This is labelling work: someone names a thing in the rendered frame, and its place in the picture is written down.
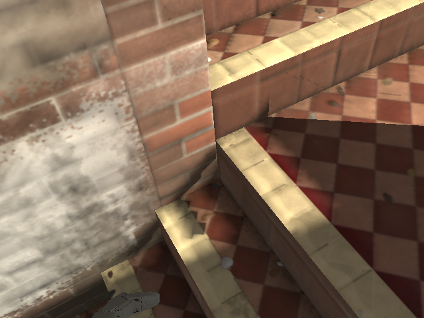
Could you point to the left robot hand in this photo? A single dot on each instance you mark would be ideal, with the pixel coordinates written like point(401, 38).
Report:
point(124, 305)

